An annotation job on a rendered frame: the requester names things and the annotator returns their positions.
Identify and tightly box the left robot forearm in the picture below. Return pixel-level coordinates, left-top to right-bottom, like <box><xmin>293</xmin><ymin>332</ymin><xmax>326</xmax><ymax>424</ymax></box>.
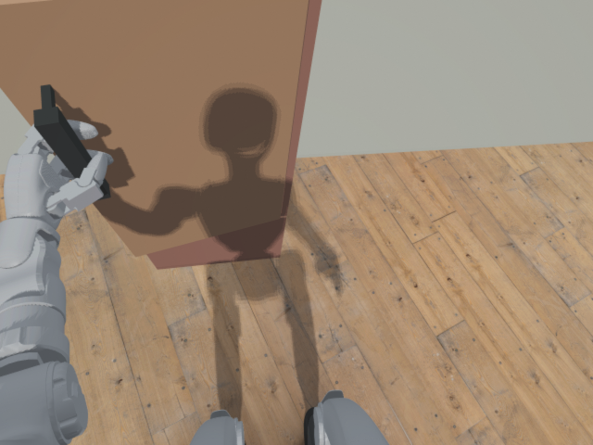
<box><xmin>0</xmin><ymin>217</ymin><xmax>69</xmax><ymax>376</ymax></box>

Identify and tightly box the handle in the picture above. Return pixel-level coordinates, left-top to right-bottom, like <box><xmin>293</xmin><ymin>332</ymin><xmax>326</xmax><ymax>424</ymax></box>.
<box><xmin>33</xmin><ymin>84</ymin><xmax>111</xmax><ymax>200</ymax></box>

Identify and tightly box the left robot thigh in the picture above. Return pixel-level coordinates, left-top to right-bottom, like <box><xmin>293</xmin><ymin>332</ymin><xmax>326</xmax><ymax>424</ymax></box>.
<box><xmin>189</xmin><ymin>416</ymin><xmax>245</xmax><ymax>445</ymax></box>

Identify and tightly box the robot left upper arm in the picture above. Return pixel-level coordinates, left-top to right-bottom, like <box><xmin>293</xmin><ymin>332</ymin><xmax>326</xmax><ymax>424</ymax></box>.
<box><xmin>0</xmin><ymin>361</ymin><xmax>88</xmax><ymax>445</ymax></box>

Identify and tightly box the robot right shin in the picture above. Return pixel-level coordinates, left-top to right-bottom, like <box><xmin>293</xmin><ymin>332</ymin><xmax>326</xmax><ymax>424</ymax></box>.
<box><xmin>314</xmin><ymin>389</ymin><xmax>344</xmax><ymax>445</ymax></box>

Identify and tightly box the cupboard door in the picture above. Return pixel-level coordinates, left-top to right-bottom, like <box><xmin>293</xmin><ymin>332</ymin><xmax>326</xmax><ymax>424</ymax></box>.
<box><xmin>0</xmin><ymin>0</ymin><xmax>309</xmax><ymax>257</ymax></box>

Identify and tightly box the left robot hand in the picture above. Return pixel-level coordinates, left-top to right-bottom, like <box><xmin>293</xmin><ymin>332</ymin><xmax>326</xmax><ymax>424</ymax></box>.
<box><xmin>4</xmin><ymin>120</ymin><xmax>114</xmax><ymax>230</ymax></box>

